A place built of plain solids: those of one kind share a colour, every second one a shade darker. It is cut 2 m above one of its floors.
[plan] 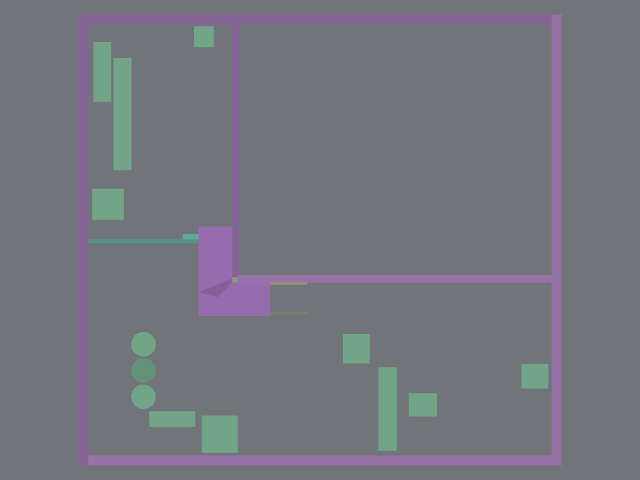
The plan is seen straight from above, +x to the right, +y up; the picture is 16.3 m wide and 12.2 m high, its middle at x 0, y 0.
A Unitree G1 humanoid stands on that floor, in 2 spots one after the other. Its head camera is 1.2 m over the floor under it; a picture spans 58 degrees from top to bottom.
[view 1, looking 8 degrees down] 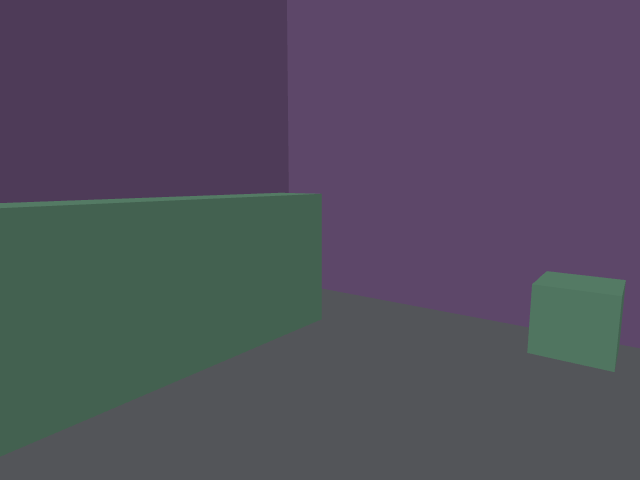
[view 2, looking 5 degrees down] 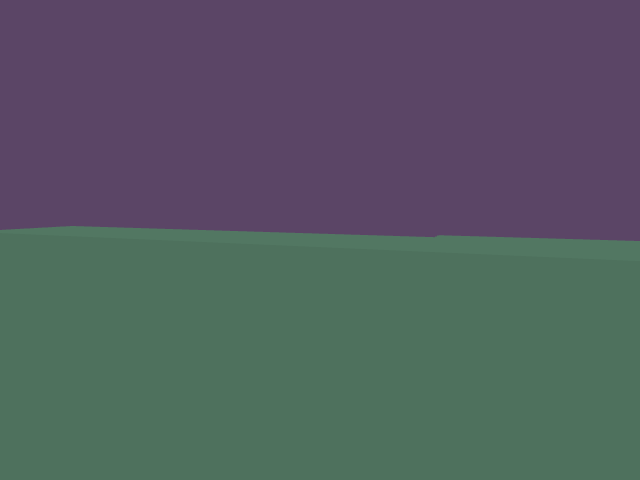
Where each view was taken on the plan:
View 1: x -2.63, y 1.73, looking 127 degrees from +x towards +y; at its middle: piece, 3.63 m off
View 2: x -3.72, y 3.79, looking -157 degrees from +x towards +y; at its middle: piece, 1.38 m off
